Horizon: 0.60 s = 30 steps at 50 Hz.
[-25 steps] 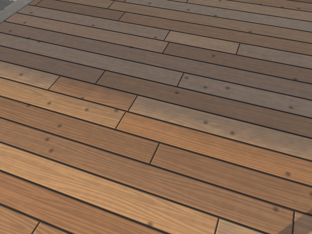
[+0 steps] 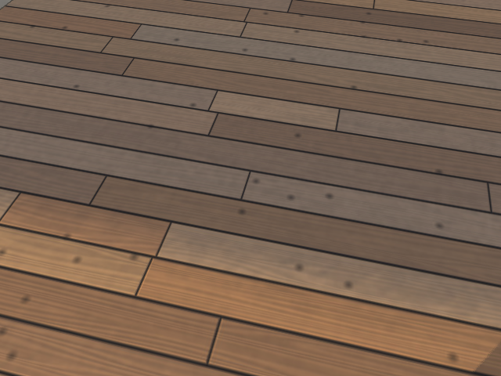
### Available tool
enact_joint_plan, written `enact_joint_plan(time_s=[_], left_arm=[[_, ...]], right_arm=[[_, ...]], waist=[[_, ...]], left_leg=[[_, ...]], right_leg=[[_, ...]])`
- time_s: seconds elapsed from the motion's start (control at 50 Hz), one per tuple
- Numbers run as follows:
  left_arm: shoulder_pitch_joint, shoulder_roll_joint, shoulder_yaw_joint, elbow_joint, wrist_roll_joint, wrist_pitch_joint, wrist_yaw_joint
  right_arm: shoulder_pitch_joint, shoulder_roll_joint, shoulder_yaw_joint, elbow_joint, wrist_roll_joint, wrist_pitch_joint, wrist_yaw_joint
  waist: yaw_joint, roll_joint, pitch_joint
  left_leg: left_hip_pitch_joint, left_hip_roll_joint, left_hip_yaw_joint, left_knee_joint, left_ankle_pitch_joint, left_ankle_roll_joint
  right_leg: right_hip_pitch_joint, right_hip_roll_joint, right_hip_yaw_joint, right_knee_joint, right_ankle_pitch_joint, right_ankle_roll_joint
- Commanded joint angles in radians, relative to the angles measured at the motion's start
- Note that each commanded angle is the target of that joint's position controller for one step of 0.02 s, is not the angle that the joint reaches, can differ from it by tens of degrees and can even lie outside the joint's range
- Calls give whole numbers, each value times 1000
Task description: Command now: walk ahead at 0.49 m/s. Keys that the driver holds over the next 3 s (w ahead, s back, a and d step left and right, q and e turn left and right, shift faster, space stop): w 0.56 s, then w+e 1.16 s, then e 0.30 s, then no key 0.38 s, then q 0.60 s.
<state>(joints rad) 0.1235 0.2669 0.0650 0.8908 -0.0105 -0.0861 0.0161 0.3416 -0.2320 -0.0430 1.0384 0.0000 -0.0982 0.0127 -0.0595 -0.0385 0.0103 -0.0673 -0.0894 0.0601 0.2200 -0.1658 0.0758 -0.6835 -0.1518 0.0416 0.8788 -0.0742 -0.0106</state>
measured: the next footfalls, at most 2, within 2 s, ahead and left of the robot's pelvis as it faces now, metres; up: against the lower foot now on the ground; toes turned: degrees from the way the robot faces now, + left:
right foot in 0.22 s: +0.33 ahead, -0.15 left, +0.00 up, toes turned -3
left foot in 0.78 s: +0.64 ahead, +0.08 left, +0.00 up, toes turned -3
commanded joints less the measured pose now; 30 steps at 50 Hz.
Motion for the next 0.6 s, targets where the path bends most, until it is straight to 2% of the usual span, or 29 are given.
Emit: enact_joint_plan(time_s=[0.02, 0.08, 0.14, 0.18, 0.2, 0.22, 0.24, 0.26, 0.28, 0.3, 0.32, 0.34, 0.36, 0.38, 0.42, 0.46, 0.5, 0.56, 0.6], left_arm=[[-66, 21, -4, -60, 1, -10, -12], [-162, 22, -12, -90, -8, -12, -27], [-211, 43, -12, -124, -12, -19, -47], [-157, 77, 0, -121, -13, -24, -54], [-64, 106, 16, -98, -12, -25, -53], [114, 155, 43, -43, -11, -24, -47], [302, 236, 63, -6, 1, -19, -37], [337, 276, 68, 18, 7, -16, -47], [303, 168, 38, 5, 1, -19, -49], [209, 130, 25, -15, 1, -23, -46], [127, 113, 18, -33, 7, -25, -46], [86, 89, 12, -37, 14, -28, -49], [75, 70, 5, -32, 23, -31, -51], [82, 61, 4, -24, 21, -32, -54], [114, 82, 8, -4, 15, -36, -48], [147, 109, 15, 11, 15, -33, -35], [177, 112, 15, 23, 14, -25, -24], [216, 120, 14, 39, 7, -19, -14], [269, 120, 15, 61, 0, -15, -12]], right_arm=[[-26, -158, -24, -59, 8, -12, -17], [48, -167, -26, -32, 18, -2, -18], [82, -176, -33, -13, 21, 17, -22], [60, -192, -41, -17, 19, 29, -25], [36, -197, -41, -25, 17, 35, -25], [27, -173, -32, -35, 10, 40, -24], [48, -133, -13, -62, -12, 39, -25], [179, 8, 25, -54, 2, 15, -11], [103, -115, -1, -48, 27, -8, -7], [3, -165, -15, -80, 49, -24, -5], [-45, -158, -16, -87, 46, -28, -13], [-67, -150, -23, -88, 29, -23, -18], [-49, -131, -25, -85, 24, -10, -18], [-34, -107, -24, -81, 22, 2, -19], [-46, -87, -24, -86, 19, 20, -21], [-123, -93, -28, -115, 10, 26, -23], [-195, -89, -28, -140, 5, 24, -20], [-297, -72, -21, -168, 8, 15, -11], [-375, -70, -17, -192, 10, 11, -6]], waist=[[18, 75, 67], [-17, 75, 80], [-12, 82, 85], [34, 107, 44], [91, 119, -16], [168, 107, -125], [213, -21, -285], [134, -289, -403], [165, -157, -337], [150, -109, -192], [117, -19, -120], [92, 5, -67], [61, -16, -62], [49, -24, -57], [38, -21, -28], [50, -8, 5], [66, -9, 22], [95, -18, 44], [121, -9, 64]], left_leg=[[-108, 250, -132, -135, 178, 135], [-19, 276, -126, -111, 167, 130], [116, 335, -142, -44, 230, 115], [162, 349, -137, 37, 402, 93], [155, 327, -112, 148, 572, 75], [82, 272, -73, 351, 627, 47], [-139, 201, -24, 684, 321, 12], [-517, 14, -75, 990, -372, -41], [-625, 69, -194, 1099, -404, -20], [-675, 118, -172, 1101, -309, -3], [-633, 171, -145, 1058, -213, -6], [-594, 201, -137, 1000, -158, -13], [-532, 226, -144, 964, -121, -15], [-504, 231, -139, 933, -107, -21], [-521, 240, -124, 871, -78, -35], [-596, 247, -120, 773, 6, -55], [-636, 243, -114, 657, 111, -67], [-598, 212, -84, 476, 250, -69], [-581, 189, -73, 398, 276, -71]], right_leg=[[56, 26, -34, -194, 170, 9], [59, 53, -48, -293, 185, 6], [26, 64, -35, -352, 97, -25], [121, 93, -54, -375, 19, -54], [259, 128, -84, -389, 7, -76], [501, 138, -89, -386, 25, -109], [818, -63, 148, -362, 29, -176], [1108, -256, 639, -515, -193, -332], [1063, -222, 657, -578, -285, -287], [925, -193, 497, -593, -214, -243], [778, -157, 379, -619, -79, -226], [666, -122, 291, -646, 17, -217], [604, -96, 235, -674, 57, -207], [575, -80, 203, -699, 75, -211], [540, -72, 149, -732, 121, -223], [548, -74, 122, -758, 138, -228], [566, -61, 88, -770, 137, -215], [566, -29, 27, -782, 116, -188], [586, -31, 37, -775, 97, -186]])
Over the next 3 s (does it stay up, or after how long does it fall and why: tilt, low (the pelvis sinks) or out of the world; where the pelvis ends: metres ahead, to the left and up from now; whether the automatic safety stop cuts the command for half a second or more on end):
stays up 1.06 -0.28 0.00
